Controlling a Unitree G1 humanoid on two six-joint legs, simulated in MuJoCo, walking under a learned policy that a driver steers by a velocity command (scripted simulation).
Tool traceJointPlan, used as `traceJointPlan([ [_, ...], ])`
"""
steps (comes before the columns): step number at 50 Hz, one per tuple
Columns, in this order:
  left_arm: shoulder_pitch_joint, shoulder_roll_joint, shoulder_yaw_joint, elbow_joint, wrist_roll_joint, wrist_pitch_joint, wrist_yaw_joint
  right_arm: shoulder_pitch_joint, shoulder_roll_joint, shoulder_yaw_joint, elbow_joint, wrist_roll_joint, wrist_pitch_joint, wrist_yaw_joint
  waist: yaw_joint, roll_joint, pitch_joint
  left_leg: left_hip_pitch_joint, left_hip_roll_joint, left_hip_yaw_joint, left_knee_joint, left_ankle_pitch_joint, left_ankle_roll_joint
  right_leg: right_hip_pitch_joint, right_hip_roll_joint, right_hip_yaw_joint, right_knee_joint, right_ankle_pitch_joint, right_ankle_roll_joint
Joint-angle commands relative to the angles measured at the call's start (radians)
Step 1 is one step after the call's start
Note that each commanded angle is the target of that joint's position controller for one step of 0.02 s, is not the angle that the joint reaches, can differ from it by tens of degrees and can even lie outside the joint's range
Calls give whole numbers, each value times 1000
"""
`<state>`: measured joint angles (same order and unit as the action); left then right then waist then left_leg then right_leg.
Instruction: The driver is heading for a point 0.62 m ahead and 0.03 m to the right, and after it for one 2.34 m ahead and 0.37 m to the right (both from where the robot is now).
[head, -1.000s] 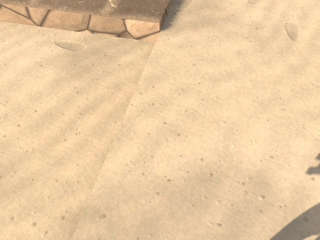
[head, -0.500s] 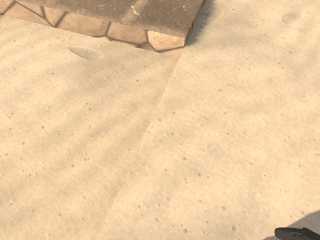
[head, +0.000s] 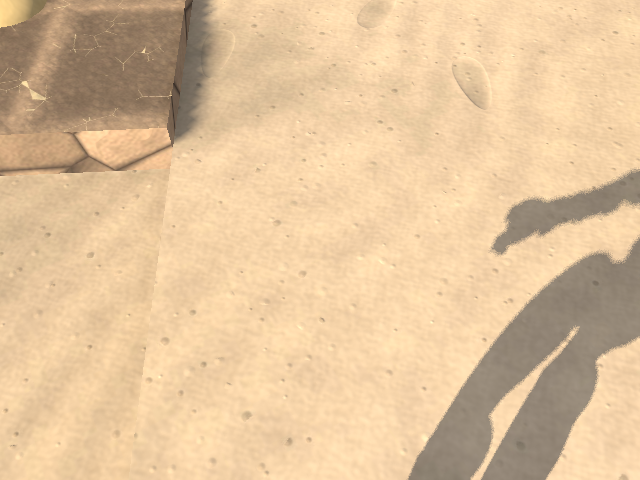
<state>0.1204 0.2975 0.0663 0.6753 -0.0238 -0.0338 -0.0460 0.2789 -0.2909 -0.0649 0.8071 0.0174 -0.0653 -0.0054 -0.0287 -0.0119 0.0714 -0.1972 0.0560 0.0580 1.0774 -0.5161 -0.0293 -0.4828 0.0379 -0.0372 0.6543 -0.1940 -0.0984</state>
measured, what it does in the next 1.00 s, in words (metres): walks ahead, turning right: left foot, then right foot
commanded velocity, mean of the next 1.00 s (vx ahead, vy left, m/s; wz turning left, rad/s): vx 0.50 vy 0.00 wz -0.37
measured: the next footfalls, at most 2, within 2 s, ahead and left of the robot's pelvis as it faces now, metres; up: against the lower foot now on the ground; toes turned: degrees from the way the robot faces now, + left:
left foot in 0.42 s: +0.42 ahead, +0.10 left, +0.00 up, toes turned -18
right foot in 0.90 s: +0.58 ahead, -0.23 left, +0.00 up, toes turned -22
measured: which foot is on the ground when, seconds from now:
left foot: up 0.00-0.40, down 0.42-0.92, up 0.94-1.00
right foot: down 0.00-0.42, up 0.44-0.88, down 0.90-1.00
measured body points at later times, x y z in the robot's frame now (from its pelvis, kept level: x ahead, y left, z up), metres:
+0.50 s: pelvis +0.29 +0.03 +0.01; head +0.31 +0.02 +0.46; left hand +0.43 +0.28 -0.11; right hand +0.40 -0.27 -0.07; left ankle +0.39 +0.11 -0.72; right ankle +0.12 -0.06 -0.64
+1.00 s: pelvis +0.52 -0.10 +0.01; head +0.54 -0.13 +0.46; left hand +0.79 +0.06 -0.06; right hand +0.44 -0.38 -0.12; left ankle +0.45 +0.08 -0.64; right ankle +0.55 -0.21 -0.72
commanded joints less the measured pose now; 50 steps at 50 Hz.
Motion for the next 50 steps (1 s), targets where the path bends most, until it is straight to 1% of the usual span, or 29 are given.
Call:
traceJointPlan([
  [1, 198, 163, 48, -21, 0, -25, 8, -102, -124, -13, -147, 11, -75, 4, 99, -9, -192, -598, 18, -139, 211, 110, 39, 614, -294, 570, -364, -12, -226],
  [2, 137, 134, 40, -32, 5, -25, 13, -97, -130, -19, -138, -16, -75, -2, 60, 0, -146, -529, 46, -139, 128, 162, 32, 488, -257, 482, -370, 96, -204],
  [3, 104, 111, 31, -51, 18, -26, 19, -77, -134, -24, -135, -23, -64, -1, 29, -17, -137, -462, 63, -147, 94, 197, 25, 411, -231, 436, -393, 169, -198],
  [5, 96, 116, 32, -55, 18, -31, 29, -61, -110, -20, -135, -30, -42, 0, 8, -26, -130, -417, 58, -129, 23, 224, -4, 332, -210, 387, -419, 275, -210],
  [7, 117, 139, 38, -45, 13, -32, 43, -100, -86, -12, -149, -35, -29, -2, 13, -22, -103, -415, 42, -109, -85, 296, -33, 271, -181, 327, -430, 315, -201],
  [11, 172, 154, 43, -24, 3, -21, 60, -258, -47, 9, -186, -29, -32, 7, 75, -60, -71, -357, -16, -102, -399, 543, -50, 228, -120, 278, -412, 197, -139],
  [14, 223, 161, 46, -4, -2, -14, 63, -330, -65, 7, -207, -12, -44, 21, 105, -69, -64, -312, -46, -118, -514, 593, -41, 255, -145, 339, -377, 118, -124],
  [16, 234, 152, 45, 1, -4, -9, 66, -331, -93, -3, -211, -9, -53, 30, 96, -78, -67, -294, -51, -143, -567, 555, -21, 310, -167, 402, -322, 80, -112],
  [19, 206, 139, 44, -5, 1, -1, 67, -223, -126, -24, -186, -7, -67, 29, 29, -115, -87, -149, -58, -125, -622, 456, 31, 330, -163, 457, -216, 117, -78],
  [20, 202, 103, 31, -12, 6, -2, 64, -124, -153, -39, -166, -17, -73, 22, -21, -99, -154, 20, -25, -139, -637, 450, 66, 293, -110, 420, -87, 153, -46],
  [21, 217, 40, 8, -29, 23, -4, 61, 27, -207, -53, -155, -33, -73, 13, -73, 24, -304, 281, 150, -313, -624, 374, 127, 172, -40, 329, 201, -5, -5],
  [22, 363, -7, -9, -57, -10, -16, 60, 98, -283, -70, -115, -44, -61, 20, -1, 364, -391, 543, 356, -811, -741, 145, 303, -181, 86, 215, 512, -412, 62],
  [23, 355, 100, 7, -19, -24, -17, 64, 77, -183, -52, -122, -18, -59, 27, -26, 250, -318, 498, 355, -886, -795, -100, 294, -297, 3, 243, 634, -367, 76],
  [24, 245, 146, 20, -26, -15, -14, 63, 37, -119, -34, -127, -14, -53, 24, -53, 150, -196, 381, 305, -717, -805, -65, 250, -312, -27, 224, 654, -271, 81],
  [25, 181, 135, 18, -38, 0, -12, 64, -8, -101, -24, -128, -23, -47, 24, -39, 81, -133, 267, 258, -588, -811, 67, 225, -281, -55, 193, 634, -208, 82],
  [26, 137, 120, 19, -52, 12, -17, 61, -32, -82, -17, -119, -27, -44, 25, -26, 74, -79, 179, 218, -498, -829, 183, 225, -266, -78, 192, 582, -165, 82],
  [27, 137, 100, 17, -56, 9, -18, 54, -41, -70, -10, -112, -34, -45, 23, -3, 96, -67, 123, 187, -428, -849, 263, 217, -220, -100, 188, 540, -137, 78],
  [29, 152, 62, 7, -52, 5, -17, 46, -32, -65, -8, -95, -26, -51, 24, 14, 121, -75, 88, 164, -351, -879, 361, 232, -182, -109, 155, 462, -127, 81],
  [34, 26, 16, -21, -85, 20, -28, 33, -4, -137, -25, -55, -8, -45, 19, -11, 86, -54, 67, 158, -219, -932, 502, 250, -167, -135, 92, 164, 58, 103],
  [37, -67, 14, -27, -102, 12, -38, 21, 43, -159, -26, -28, 2, -33, 19, -46, 86, -41, 68, 142, -158, -923, 525, 227, -97, -110, 56, 8, 168, 106],
  [40, -133, 31, -22, -126, 3, -42, 12, 95, -173, -26, 2, 10, -17, 19, -61, 95, -25, 130, 177, -166, -897, 539, 213, -78, -91, 47, -74, 162, 88],
  [42, -134, 48, -15, -133, 4, -46, 6, 100, -186, -30, 17, 14, -5, 16, -39, 105, -27, 177, 201, -170, -856, 609, 196, -41, -77, 39, -120, 109, 60],
  [44, 15, 97, 13, -89, 15, -47, 11, 79, -190, -28, 19, 17, 4, 9, 56, 91, -115, 162, 159, -110, -671, 864, 157, 203, -31, -2, -191, 117, 16],
  [45, 168, 147, 38, -48, 20, -43, 21, 77, -160, -14, 12, 6, 3, 6, 126, 70, -218, 60, 112, -67, -475, 845, 122, 440, -72, 40, -175, 131, -20],
  [46, 312, 248, 61, -34, 40, -34, 34, 125, -72, 17, -29, -19, -12, 7, 146, -119, -379, -278, 4, -6, -94, 492, 55, 812, -334, 404, -160, 101, -143],
  [47, 340, 230, 55, -18, 22, -28, 32, 150, -51, 28, -25, -10, -31, 10, 137, -262, -455, -492, -87, -99, 128, -50, 35, 894, -440, 742, -308, -50, -238],
  [48, 290, 167, 33, -21, 15, -30, 29, 85, -145, 2, -37, 14, -42, 17, 142, -166, -321, -595, -24, -150, 209, -23, 46, 793, -408, 669, -341, -147, -203],
  [49, 230, 135, 22, -28, 16, -31, 28, 14, -149, 1, -57, 24, -47, 21, 121, -126, -214, -608, 19, -125, 191, 67, 56, 665, -363, 533, -360, -123, -174],
  [50, 173, 111, 13, -28, 23, -35, 24, -16, -136, 2, -59, 10, -45, 18, 91, -68, -143, -575, 50, -113, 135, 142, 52, 536, -320, 445, -395, -49, -158],
])
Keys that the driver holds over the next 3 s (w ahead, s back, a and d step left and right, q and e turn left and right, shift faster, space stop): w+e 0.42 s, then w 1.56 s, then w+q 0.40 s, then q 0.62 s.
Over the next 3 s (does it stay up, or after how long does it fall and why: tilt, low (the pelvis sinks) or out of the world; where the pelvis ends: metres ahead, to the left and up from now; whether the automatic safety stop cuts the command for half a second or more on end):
stays up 1.44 -0.38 0.01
